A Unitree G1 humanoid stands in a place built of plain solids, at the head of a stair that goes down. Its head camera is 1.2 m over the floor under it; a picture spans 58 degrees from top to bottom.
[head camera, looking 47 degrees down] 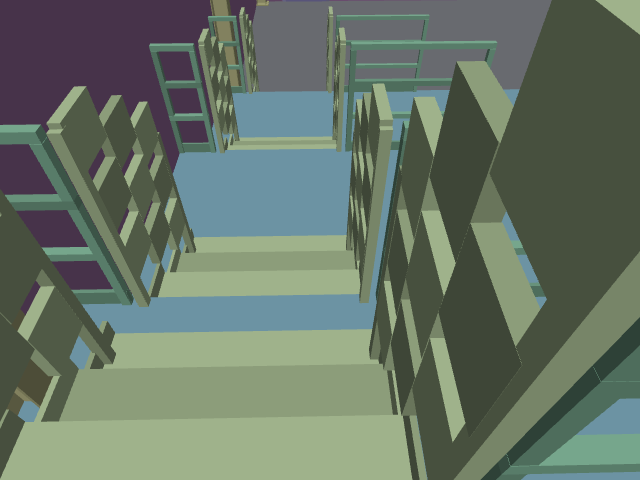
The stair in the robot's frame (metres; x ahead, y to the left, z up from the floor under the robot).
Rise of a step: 0.17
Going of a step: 0.26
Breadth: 1.22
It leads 1 degrees to the left of straight ahead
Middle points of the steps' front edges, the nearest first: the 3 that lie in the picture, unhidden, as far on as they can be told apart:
0.52 0.33 -0.17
0.78 0.33 -0.34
1.04 0.34 -0.52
